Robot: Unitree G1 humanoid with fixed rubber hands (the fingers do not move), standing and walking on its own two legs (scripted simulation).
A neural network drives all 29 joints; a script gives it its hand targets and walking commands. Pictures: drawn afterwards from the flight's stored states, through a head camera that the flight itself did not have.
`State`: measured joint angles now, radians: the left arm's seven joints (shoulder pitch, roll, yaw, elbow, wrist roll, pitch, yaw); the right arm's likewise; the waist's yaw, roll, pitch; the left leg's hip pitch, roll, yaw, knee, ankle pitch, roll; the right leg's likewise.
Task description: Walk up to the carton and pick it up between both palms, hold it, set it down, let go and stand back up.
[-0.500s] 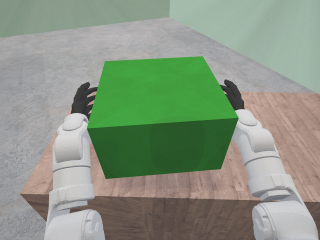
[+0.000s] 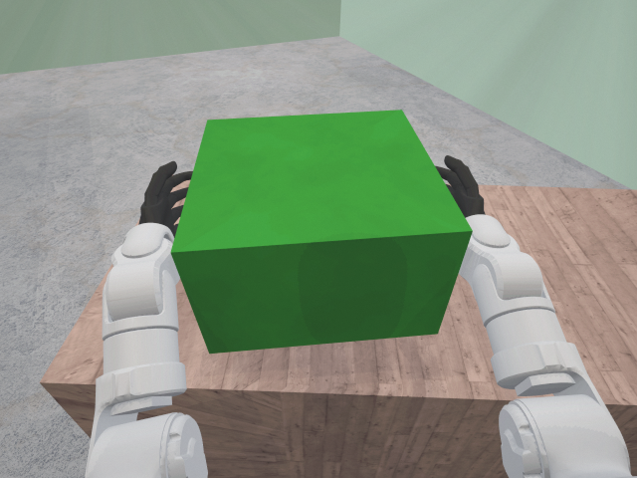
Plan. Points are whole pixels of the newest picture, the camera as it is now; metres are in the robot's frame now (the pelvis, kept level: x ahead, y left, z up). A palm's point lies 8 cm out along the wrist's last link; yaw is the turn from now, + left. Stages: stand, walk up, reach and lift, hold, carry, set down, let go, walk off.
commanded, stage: hold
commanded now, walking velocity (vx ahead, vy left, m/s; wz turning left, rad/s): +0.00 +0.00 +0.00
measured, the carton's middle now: (315, 219) +0.39 +0.00 +0.16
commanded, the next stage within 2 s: set down in 0.30 s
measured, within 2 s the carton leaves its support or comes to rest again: neither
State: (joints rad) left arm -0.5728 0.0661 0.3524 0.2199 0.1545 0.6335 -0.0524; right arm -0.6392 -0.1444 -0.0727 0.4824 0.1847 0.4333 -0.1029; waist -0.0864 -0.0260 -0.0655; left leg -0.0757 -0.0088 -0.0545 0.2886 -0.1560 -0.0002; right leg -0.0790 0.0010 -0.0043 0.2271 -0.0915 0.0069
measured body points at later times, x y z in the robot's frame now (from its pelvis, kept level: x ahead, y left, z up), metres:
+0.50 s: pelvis +0.01 +0.00 +0.00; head -0.04 +0.01 +0.45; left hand +0.39 +0.18 +0.19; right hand +0.37 -0.20 +0.18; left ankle +0.00 +0.12 -0.75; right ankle +0.02 -0.12 -0.75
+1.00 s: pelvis +0.02 +0.00 +0.00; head +0.01 +0.02 +0.45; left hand +0.41 +0.18 +0.14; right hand +0.38 -0.19 +0.12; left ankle +0.00 +0.12 -0.75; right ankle +0.02 -0.12 -0.75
